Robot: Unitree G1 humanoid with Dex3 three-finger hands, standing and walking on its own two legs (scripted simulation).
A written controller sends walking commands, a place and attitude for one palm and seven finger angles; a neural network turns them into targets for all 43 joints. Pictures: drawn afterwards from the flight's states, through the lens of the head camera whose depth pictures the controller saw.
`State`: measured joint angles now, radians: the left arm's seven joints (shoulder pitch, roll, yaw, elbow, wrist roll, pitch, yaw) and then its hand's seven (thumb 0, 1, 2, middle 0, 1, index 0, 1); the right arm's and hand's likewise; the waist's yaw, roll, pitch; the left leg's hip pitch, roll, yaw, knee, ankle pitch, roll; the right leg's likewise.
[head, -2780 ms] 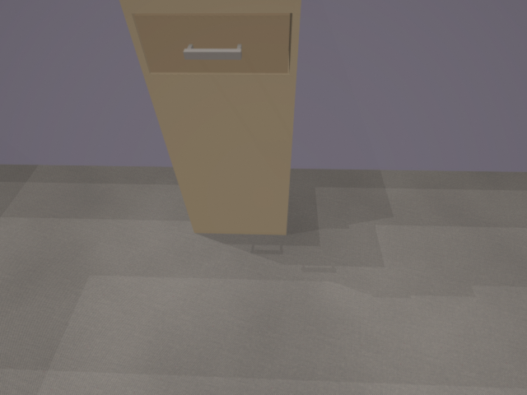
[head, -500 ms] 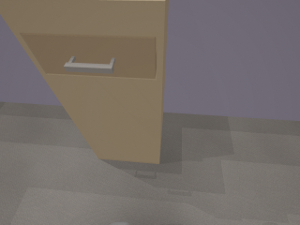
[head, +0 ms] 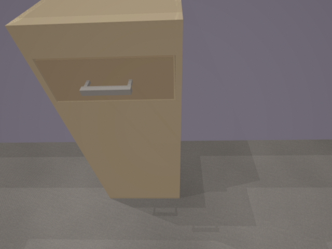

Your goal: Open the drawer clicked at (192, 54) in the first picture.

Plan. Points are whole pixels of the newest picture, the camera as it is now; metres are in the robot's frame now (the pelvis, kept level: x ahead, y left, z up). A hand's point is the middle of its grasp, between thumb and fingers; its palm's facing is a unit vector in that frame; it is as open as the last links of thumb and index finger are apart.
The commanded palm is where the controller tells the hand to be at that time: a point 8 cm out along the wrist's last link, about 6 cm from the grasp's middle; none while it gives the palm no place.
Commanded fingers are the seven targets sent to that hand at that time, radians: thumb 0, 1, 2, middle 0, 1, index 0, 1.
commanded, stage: come to a stop and stand still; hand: left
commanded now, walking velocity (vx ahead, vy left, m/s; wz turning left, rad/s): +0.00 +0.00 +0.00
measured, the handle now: (107, 86) +0.52 +0.21 +0.12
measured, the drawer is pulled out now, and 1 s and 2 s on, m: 0.00 0.00 0.00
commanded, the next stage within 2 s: look again from close up in 0.92 s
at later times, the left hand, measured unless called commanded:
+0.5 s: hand out of the picture -0.05 +0.16 -0.16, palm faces +0.00 -0.98 -0.20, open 7.4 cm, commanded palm none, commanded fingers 0.00 0.90 0.90 -0.20 -0.30 -0.20 -0.30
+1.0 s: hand out of the picture -0.03 +0.13 -0.16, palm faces +0.02 -0.98 -0.19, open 7.3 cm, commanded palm none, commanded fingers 0.00 0.90 0.90 -0.20 -0.30 -0.20 -0.30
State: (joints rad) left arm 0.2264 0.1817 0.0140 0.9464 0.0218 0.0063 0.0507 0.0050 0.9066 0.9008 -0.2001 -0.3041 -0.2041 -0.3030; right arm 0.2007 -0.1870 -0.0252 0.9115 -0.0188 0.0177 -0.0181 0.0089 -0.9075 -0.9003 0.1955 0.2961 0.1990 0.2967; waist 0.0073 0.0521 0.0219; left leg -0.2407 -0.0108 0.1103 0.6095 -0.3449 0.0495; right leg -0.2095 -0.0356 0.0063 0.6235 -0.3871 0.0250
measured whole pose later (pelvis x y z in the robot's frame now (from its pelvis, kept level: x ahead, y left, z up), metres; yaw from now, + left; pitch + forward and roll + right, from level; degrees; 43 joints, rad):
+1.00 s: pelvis -0.02 -0.04 +0.02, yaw +0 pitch -1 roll +1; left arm 0.31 0.14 -0.02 1.11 0.02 -0.02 0.03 0.01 0.91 0.90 -0.20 -0.30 -0.20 -0.30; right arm 0.28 -0.15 0.01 1.12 -0.02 -0.02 -0.02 0.01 -0.92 -0.90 0.20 0.30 0.20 0.30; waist 0.00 0.00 0.00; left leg -0.20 0.03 0.08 0.42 -0.20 -0.01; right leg -0.18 0.02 -0.02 0.45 -0.27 -0.04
